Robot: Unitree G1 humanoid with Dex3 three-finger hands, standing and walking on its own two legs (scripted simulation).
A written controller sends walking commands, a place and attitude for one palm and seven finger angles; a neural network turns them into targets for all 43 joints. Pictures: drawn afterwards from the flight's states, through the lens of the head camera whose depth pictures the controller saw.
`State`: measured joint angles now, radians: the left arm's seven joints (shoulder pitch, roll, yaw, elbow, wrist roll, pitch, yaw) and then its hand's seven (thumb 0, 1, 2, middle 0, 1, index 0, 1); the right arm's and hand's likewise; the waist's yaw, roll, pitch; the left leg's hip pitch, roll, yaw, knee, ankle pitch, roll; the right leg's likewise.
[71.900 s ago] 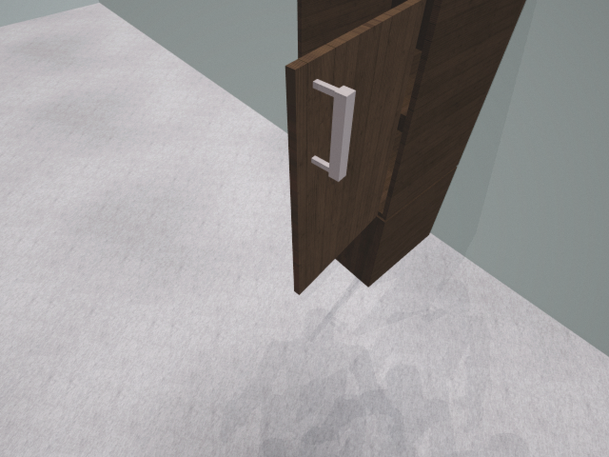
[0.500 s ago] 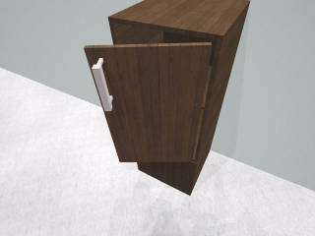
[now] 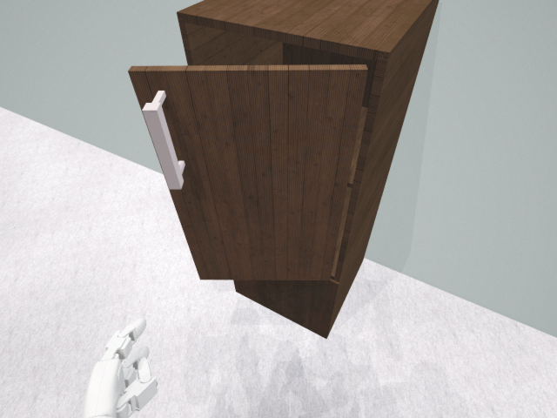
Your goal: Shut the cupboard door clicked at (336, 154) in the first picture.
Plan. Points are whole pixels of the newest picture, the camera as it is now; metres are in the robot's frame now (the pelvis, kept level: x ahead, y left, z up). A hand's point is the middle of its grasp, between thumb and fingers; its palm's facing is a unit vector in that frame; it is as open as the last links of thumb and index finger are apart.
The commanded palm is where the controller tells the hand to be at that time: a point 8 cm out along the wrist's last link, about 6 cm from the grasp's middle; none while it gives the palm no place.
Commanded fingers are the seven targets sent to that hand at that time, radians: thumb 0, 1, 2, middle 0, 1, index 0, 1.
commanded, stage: raise the hand and make a fist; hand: left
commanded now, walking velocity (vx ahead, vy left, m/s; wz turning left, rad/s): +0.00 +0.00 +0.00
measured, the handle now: (168, 142) +0.51 +0.21 +0.15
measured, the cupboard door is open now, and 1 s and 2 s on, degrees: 28 28 28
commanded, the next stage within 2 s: bring the fist close to the handle in 1.76 s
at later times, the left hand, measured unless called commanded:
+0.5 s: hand (152, 372) +0.18 +0.17 +0.04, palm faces -0.06 -1.00 -0.06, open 5.0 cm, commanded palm +0.14 +0.24 +0.03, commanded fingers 0.00 0.90 0.90 -0.81 -0.96 -0.81 -0.96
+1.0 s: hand (127, 330) +0.21 +0.19 +0.09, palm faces +0.02 -1.00 -0.07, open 3.2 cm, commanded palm +0.18 +0.25 +0.10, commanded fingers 0.00 0.90 0.90 -1.26 -1.46 -1.26 -1.46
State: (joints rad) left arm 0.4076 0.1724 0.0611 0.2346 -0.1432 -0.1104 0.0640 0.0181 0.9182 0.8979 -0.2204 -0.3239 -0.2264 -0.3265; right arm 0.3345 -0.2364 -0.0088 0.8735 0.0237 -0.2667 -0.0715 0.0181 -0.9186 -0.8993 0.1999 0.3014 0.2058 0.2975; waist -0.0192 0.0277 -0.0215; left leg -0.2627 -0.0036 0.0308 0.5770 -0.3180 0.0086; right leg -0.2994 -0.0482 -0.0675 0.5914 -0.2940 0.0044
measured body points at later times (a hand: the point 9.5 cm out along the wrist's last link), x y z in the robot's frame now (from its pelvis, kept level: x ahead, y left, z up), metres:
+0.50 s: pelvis -0.03 -0.01 -0.06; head +0.01 +0.00 +0.39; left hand +0.17 +0.22 +0.04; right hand +0.19 -0.20 -0.12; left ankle -0.01 +0.11 -0.73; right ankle +0.01 -0.12 -0.73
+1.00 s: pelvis +0.00 +0.01 -0.02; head -0.01 +0.00 +0.43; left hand +0.20 +0.25 +0.10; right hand +0.18 -0.22 -0.08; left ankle -0.01 +0.11 -0.73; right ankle +0.01 -0.12 -0.73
